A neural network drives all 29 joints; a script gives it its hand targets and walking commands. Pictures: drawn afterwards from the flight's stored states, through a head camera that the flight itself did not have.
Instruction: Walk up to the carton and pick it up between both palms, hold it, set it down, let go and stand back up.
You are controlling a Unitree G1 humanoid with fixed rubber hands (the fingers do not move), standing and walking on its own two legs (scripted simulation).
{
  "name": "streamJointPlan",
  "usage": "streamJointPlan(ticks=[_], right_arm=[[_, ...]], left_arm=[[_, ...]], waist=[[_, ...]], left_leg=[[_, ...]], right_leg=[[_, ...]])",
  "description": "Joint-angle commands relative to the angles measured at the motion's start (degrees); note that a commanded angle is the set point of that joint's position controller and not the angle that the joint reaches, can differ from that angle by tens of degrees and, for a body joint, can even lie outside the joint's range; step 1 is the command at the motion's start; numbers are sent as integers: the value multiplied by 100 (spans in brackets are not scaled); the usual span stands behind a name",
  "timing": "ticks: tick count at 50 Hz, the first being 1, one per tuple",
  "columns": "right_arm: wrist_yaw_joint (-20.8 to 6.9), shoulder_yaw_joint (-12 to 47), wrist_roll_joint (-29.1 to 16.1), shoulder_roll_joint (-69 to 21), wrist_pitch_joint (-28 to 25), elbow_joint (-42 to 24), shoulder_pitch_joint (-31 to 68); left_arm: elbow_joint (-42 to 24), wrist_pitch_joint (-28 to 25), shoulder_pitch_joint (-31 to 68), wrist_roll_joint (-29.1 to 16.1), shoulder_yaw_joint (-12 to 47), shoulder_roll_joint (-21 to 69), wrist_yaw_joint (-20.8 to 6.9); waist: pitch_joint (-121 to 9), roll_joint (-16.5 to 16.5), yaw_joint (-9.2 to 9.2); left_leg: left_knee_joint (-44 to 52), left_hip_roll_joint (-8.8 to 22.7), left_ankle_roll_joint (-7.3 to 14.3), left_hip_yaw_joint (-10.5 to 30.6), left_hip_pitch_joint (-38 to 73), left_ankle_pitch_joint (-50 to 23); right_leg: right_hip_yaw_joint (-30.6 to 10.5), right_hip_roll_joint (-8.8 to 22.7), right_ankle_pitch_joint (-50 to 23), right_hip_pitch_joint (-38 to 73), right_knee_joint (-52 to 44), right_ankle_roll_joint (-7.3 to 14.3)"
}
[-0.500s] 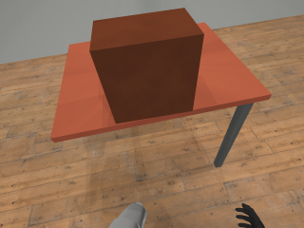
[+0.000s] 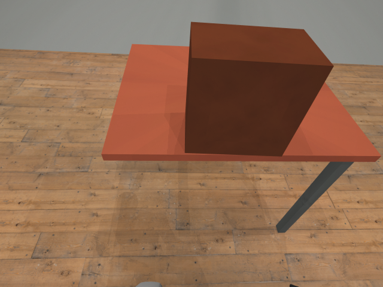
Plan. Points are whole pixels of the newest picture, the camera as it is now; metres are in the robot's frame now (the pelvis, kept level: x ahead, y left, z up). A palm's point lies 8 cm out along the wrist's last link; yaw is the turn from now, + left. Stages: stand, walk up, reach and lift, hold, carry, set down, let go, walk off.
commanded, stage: walk up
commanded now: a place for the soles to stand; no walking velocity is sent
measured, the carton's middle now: (240, 95) +0.57 -0.10 +0.10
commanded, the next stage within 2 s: none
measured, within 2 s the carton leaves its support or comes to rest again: neither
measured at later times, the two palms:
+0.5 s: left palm out of the picture +0.06 +0.26 -0.13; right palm out of the picture +0.09 -0.22 -0.12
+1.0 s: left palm out of the picture +0.07 +0.22 -0.12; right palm out of the picture +0.06 -0.27 -0.12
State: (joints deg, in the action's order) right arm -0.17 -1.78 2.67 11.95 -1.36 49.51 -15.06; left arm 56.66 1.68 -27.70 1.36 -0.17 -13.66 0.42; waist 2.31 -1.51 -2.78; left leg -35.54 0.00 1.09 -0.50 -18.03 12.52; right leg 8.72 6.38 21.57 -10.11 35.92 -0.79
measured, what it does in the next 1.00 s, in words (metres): steps on the spot: right foot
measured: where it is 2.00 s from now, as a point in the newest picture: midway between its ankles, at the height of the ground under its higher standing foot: outside the picture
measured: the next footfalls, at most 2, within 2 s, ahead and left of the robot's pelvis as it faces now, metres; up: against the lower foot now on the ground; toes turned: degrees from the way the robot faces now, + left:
right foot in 0.48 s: +0.07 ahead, -0.12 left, +0.00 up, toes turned -5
right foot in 1.78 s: +0.24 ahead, -0.31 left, +0.00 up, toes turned -9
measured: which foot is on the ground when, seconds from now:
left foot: down 0.00-1.00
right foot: down 0.00-0.00, up 0.02-0.46, down 0.48-1.00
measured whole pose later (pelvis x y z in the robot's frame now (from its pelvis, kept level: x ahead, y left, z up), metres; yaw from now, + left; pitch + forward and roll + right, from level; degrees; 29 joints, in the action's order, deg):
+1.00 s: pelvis +0.04 -0.02 +0.02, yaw -6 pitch -1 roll +0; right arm 1.7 2.8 0.9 13.0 0.0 61.3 -11.5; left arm 58.9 -1.1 -17.1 -0.3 1.7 -11.8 1.1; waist 1.9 0.3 -0.1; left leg -25.9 2.7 -0.5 -5.3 -11.2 13.1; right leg -0.4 -1.9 14.6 -10.3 26.4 1.9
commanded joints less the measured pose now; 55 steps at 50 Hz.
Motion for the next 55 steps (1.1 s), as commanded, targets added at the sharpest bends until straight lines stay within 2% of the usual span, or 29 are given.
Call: streamJointPlan(ticks=[1, 2, 3, 5, 9, 11, 13, 16, 19, 20, 21, 22, 23, 25, 26, 27, 29, 31, 36, 46, 55], right_arm=[[351, -161, -410, 1196, 82, -148, -188], [330, -102, -405, 1018, 70, -91, -213], [327, -58, -336, 902, 40, -42, -392], [366, -17, -198, 822, -13, -58, -477], [391, 22, -189, 586, -46, -59, -108], [389, 39, -240, 479, -36, -43, -9], [389, 52, -239, 441, -10, 11, 4], [371, 25, -183, 517, 51, 72, -30], [335, -8, -131, 681, 117, 119, -13], [314, 8, -131, 732, 134, 137, 79], [275, 50, -147, 764, 148, 166, 211], [229, 91, -176, 716, 147, 183, 285], [192, 131, -207, 606, 130, 192, 250], [153, 212, -211, 382, 82, 207, -81], [180, 297, -199, 173, 111, 341, -109], [197, 291, -124, 313, 105, 377, 37], [193, 228, -130, 634, 65, 395, 284], [184, 255, -129, 575, 55, 497, 314], [196, 314, -175, 537, 55, 670, 387], [205, 380, -177, 634, 69, 998, 282], [213, 398, -194, 731, 48, 1134, 198]], left_arm=[[-197, 166, -369, 56, 55, -317, -64], [-157, 144, -284, 124, 29, -433, -50], [-108, 92, -244, 142, 34, -466, -36], [-24, 9, -313, 94, 18, -470, 4], [-23, -28, -69, -4, -11, -415, 81], [-86, -2, 177, 10, 0, -311, 131], [-99, 23, 300, 45, 18, -254, 163], [-81, 31, 468, 71, 20, -265, 200], [-59, -26, 524, 66, -10, -328, 214], [-40, -67, 476, 64, -15, -328, 211], [-28, -130, 390, 56, 13, -310, 209], [-10, -194, 326, 62, 35, -301, 205], [13, -238, 260, 67, 28, -355, 201], [-4, -260, 444, -30, -11, -621, 193], [72, -252, 719, -208, -54, -764, 144], [48, -268, 810, -235, -32, -667, 103], [35, -314, 641, -181, 63, -370, 80], [-17, -345, 663, -168, 52, -475, 102], [2, -353, 731, -160, 20, -543, 101], [72, -334, 771, -165, 33, -545, 95], [132, -332, 737, -153, 69, -559, 84]], waist=[[1136, 1173, 257], [1175, 1089, 285], [966, 1008, 326], [293, 903, 220], [-476, 579, 93], [-468, 631, 102], [-321, 751, 133], [-31, 953, 220], [165, 923, 266], [177, 774, 198], [166, 564, 80], [111, 355, 18], [7, 126, 45], [-32, -394, 383], [96, -665, 474], [71, -655, 413], [-149, -424, 262], [-179, -244, 277], [-179, 57, 258], [64, 18, 265], [42, 68, 255]], left_leg=[[2752, 1730, 372, 2849, -778, 3341], [2739, 1591, 250, 2774, -440, 2965], [2558, 1487, 100, 2639, 65, 2146], [2156, 1443, -136, 2234, 747, 419], [1857, 1179, -159, 1425, 1182, -1191], [1776, 1119, -68, 1098, 1102, -1676], [1746, 1123, 58, 953, 979, -1619], [1724, 1165, 253, 925, 737, -1054], [1661, 1274, 480, 978, 460, -521], [1563, 1268, 509, 928, 296, -448], [1441, 1236, 490, 836, 53, -444], [1311, 1127, 422, 713, -135, -474], [1160, 956, 337, 557, -199, -434], [980, 505, 245, 225, -30, 41], [1129, 423, 238, 152, 683, 64], [1098, 528, 241, 277, 1110, -212], [937, 595, 268, 276, 1081, -699], [1042, 561, 236, 178, 1001, -686], [1130, 584, 178, 96, 1045, -533], [1272, 651, 110, 63, 1003, -156], [1376, 726, 129, 63, 995, -52]], right_leg=[[-749, -240, 1371, -1329, 876, 53], [-868, -253, 1258, -1532, 969, 65], [-969, -267, 1178, -1653, 953, 79], [-1157, -260, 919, -1582, 1043, 46], [-1247, -368, 381, -1172, 1237, -89], [-1235, -379, 194, -1084, 1169, -141], [-1206, -358, 98, -1067, 1041, -164], [-1127, -326, 122, -1009, 623, -148], [-991, -352, 11, -787, 87, -68], [-935, -350, -326, -530, -300, -9], [-958, -285, -1045, -153, -880, 68], [-1143, -162, -1682, 162, -1108, 142], [-1455, 32, -2099, 301, -1009, 226], [-2081, 467, -2260, 7, -1106, 455], [-1987, 465, -1710, -784, -1254, 568], [-1856, 316, -1519, -1058, -1365, 498], [-1588, 136, -2134, -664, -1325, 371], [-1662, 192, -2288, -508, -1278, 388], [-1694, 139, -2106, -460, -1414, 390], [-1745, 5, -1395, -626, -1726, 363], [-1700, -121, -1268, -624, -1638, 387]])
